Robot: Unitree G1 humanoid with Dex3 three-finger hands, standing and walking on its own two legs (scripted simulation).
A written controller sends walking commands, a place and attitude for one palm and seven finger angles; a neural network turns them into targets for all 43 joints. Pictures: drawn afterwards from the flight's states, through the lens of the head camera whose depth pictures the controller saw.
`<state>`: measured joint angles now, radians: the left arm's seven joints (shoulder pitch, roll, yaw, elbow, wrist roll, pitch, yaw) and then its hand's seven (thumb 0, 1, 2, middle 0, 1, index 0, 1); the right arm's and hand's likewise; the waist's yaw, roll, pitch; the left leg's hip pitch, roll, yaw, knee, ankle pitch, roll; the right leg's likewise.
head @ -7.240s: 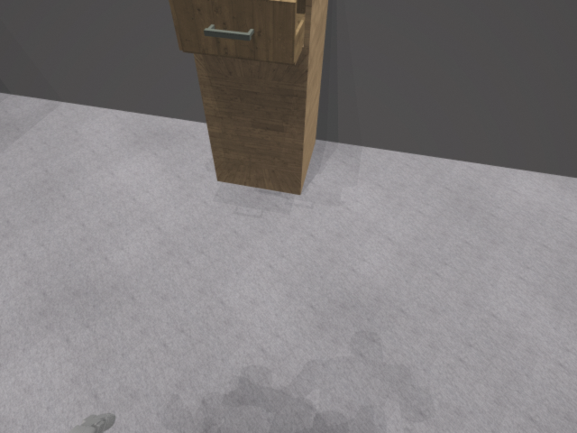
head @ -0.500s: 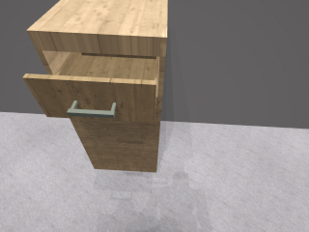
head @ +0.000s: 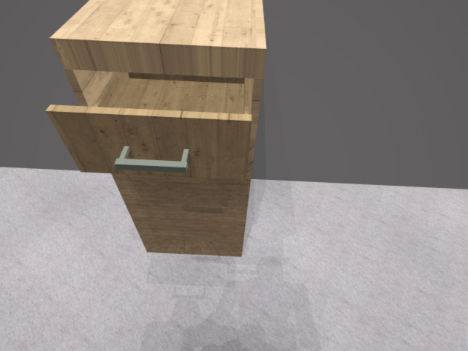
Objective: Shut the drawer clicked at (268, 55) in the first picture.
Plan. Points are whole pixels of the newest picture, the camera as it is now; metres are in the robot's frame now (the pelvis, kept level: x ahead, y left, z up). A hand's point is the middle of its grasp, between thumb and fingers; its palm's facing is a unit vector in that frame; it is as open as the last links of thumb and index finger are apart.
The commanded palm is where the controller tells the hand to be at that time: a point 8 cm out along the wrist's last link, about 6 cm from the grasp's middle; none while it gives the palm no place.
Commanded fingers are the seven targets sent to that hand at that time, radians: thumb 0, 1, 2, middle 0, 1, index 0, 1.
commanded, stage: raise the hand and make a fist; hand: left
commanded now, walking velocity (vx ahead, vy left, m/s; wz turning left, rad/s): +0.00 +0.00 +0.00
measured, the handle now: (153, 159) +0.46 +0.20 +0.05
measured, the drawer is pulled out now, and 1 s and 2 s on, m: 0.14 0.14 0.14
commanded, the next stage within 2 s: bring the fist close to the handle in 2.00 s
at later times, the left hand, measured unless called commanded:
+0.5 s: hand (145, 333) +0.16 +0.15 -0.02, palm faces +0.00 -1.00 -0.01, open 6.1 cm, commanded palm +0.14 +0.22 -0.01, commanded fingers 0.00 0.90 0.90 -0.62 -0.75 -0.62 -0.75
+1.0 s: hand (140, 273) +0.22 +0.16 +0.06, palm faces -0.01 -1.00 -0.04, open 3.6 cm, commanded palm +0.19 +0.21 +0.07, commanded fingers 0.00 0.90 0.90 -1.12 -1.30 -1.12 -1.30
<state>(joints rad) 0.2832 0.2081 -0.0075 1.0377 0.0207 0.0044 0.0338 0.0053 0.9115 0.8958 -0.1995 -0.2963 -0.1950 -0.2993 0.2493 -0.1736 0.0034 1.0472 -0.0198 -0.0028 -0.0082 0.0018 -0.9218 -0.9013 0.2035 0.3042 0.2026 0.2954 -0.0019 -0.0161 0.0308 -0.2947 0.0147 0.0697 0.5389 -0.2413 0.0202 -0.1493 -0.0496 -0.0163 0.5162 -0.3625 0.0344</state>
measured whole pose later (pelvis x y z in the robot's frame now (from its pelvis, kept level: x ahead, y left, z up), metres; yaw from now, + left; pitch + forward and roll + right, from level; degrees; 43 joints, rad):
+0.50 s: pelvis -0.04 -0.04 -0.06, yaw +1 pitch +9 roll +0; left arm 0.38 0.20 0.16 0.10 -0.27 -0.41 -0.34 0.01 0.90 0.90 -0.44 -0.55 -0.43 -0.55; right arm 0.14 -0.24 -0.07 0.52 0.02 -0.21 -0.04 0.01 -0.90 -0.90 0.20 0.30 0.20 0.30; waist 0.02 -0.01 -0.11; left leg -0.79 0.06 0.00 0.99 -0.36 -0.03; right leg -0.65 -0.02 -0.07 1.05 -0.56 -0.03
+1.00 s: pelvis -0.02 -0.03 -0.03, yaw +1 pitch +6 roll +0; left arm 0.26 0.25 0.21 0.00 -0.31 -0.24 -0.28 0.02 0.90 0.90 -0.93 -1.09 -0.92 -1.09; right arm 0.32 -0.25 0.00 0.61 0.03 -0.21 -0.06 0.01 -0.90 -0.90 0.21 0.30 0.20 0.30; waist -0.01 0.04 -0.07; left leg -0.59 0.06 0.01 0.79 -0.30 -0.03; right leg -0.45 0.00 -0.06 0.81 -0.47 -0.02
